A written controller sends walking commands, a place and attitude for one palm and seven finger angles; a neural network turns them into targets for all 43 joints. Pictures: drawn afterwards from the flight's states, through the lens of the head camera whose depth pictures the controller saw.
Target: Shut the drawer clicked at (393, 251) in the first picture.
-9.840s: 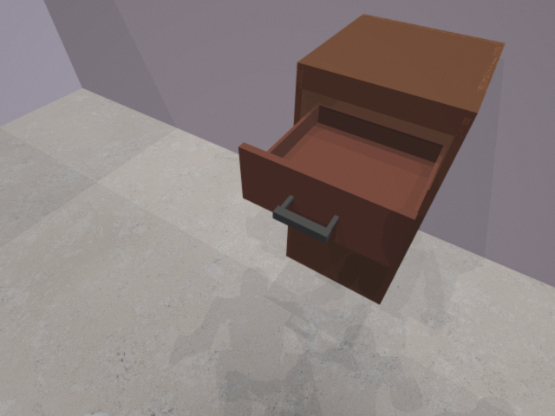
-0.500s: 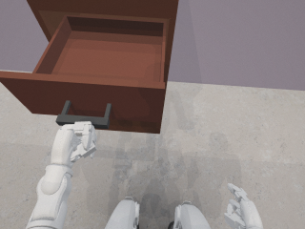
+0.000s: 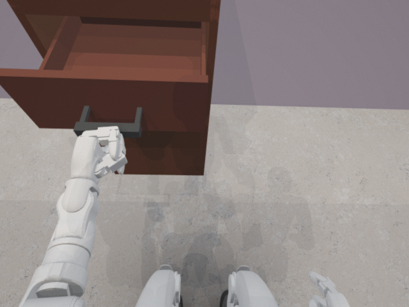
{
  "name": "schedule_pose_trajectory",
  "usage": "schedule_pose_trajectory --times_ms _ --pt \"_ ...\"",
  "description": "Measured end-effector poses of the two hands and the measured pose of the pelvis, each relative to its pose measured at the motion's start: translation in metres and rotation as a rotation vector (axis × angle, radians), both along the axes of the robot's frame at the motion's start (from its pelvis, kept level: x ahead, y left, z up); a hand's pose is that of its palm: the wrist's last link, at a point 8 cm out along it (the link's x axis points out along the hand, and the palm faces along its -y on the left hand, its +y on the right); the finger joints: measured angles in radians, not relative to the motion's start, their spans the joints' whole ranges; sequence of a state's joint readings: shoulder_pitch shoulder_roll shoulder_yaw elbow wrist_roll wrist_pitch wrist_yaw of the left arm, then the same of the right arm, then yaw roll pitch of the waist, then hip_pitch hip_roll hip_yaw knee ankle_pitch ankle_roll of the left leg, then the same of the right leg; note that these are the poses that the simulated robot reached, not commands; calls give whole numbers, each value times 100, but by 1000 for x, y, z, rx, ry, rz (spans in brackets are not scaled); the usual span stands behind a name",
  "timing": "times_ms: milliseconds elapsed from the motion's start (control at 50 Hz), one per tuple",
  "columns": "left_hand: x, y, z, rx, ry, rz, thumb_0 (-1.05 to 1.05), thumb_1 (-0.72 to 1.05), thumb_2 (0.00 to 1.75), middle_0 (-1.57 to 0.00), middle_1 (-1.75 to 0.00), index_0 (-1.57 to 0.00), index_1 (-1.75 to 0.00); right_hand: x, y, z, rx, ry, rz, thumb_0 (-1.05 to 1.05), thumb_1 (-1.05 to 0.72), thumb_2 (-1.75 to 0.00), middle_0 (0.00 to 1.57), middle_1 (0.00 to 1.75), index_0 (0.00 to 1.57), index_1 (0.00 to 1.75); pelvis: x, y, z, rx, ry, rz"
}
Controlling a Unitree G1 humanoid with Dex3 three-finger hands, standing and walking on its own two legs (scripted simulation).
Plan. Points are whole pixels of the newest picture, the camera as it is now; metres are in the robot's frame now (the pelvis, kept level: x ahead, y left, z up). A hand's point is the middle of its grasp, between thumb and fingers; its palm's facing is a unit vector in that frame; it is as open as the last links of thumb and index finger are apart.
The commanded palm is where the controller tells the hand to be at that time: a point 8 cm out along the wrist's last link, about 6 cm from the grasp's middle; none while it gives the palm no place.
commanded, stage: push the drawer shut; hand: left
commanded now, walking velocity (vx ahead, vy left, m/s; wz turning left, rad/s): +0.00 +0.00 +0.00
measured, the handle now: (110, 121) +0.47 +0.20 +0.04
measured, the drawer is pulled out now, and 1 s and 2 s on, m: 0.18 0.07 0.00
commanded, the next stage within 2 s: pull the fist back off the drawer in 1.96 s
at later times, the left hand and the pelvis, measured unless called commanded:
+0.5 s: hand (126, 133) +0.44 +0.17 +0.03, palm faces +0.01 -1.00 -0.05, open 2.8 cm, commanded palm +0.44 +0.21 +0.04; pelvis +0.00 +0.00 +0.00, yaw +0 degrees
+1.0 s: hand (130, 109) +0.50 +0.17 +0.04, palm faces +0.01 -1.00 -0.05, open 3.0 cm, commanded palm +0.50 +0.21 +0.04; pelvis +0.00 +0.00 -0.01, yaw -1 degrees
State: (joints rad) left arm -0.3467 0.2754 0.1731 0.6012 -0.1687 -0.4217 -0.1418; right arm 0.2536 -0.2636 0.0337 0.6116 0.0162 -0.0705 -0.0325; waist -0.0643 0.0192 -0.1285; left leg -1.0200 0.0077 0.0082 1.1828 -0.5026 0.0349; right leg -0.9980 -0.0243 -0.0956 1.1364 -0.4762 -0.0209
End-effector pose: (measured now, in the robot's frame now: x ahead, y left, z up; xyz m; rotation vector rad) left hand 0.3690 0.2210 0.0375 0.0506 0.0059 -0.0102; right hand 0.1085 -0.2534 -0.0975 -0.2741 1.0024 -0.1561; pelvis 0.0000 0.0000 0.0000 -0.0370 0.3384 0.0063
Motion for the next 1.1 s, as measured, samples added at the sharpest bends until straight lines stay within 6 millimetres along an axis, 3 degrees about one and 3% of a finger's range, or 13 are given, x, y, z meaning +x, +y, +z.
schedule_pose_trajectory --times_ms 280,500,880,1100 --pt "20 -1 -1 0 -17 15 -4 76 95 -140 -160 -140 -160 -12 1 -5 8 82 -22 1 -90 -90 20 30 20 30 6 3 2 2 10 -5" --pt "51 -1 -1 4 -7 19 -5 75 96 -140 -160 -140 -160 -18 -1 -11 -1 112 -22 1 -90 -89 20 30 20 30 1 0 -3 -1 31 1" --pt "97 -1 3 -2 -3 19 0 76 95 -140 -160 -140 -160 -78 -13 -14 -18 272 -100 0 -90 -89 20 30 20 30 1 -3 -8 -7 71 -15" --pt "124 2 4 -5 5 17 -1 73 94 -140 -160 -140 -160 -97 -12 -14 -32 323 -126 0 -90 -89 20 30 20 30 -1 -2 -13 -19 101 -19"
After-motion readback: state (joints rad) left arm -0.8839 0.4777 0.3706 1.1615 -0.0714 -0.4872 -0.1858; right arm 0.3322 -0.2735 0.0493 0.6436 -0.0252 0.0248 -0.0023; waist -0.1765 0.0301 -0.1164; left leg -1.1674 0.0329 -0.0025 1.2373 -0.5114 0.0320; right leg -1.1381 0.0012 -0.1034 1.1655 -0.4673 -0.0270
